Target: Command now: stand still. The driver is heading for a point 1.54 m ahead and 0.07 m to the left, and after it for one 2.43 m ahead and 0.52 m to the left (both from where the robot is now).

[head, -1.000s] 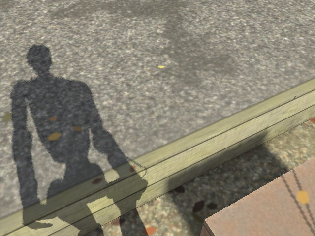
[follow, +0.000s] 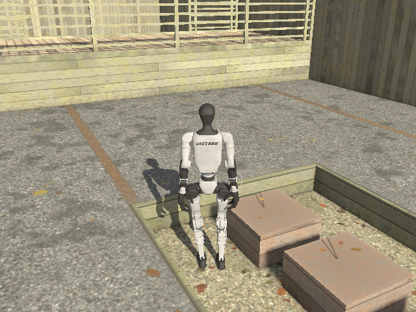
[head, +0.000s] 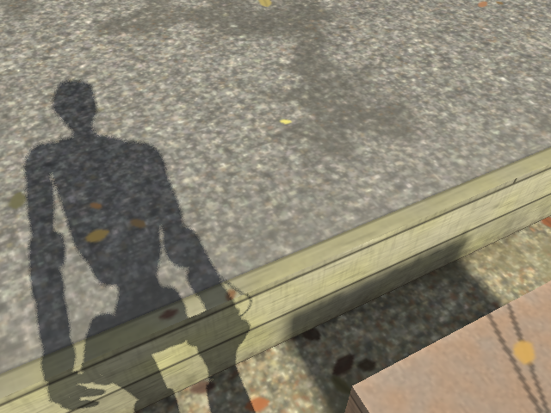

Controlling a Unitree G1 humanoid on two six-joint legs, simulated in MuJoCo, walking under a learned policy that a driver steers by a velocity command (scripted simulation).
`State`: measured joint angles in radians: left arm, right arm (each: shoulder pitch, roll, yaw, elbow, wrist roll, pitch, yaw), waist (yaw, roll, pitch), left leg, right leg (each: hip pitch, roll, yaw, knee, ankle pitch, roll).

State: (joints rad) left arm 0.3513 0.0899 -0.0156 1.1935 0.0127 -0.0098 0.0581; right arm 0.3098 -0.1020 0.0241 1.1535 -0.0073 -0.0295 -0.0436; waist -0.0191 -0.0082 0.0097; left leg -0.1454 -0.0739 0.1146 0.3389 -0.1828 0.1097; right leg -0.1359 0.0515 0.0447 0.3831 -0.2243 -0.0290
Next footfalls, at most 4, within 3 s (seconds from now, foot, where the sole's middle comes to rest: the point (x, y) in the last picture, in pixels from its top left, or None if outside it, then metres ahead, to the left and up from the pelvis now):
0.56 right None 0.18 -0.14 -0.78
1.14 left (219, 353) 0.55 0.13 -0.50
1.52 right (214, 215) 0.85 0.15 -0.41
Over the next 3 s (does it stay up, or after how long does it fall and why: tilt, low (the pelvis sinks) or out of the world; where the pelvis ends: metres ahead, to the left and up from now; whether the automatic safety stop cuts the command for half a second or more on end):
falls after 1.70 s (tilt)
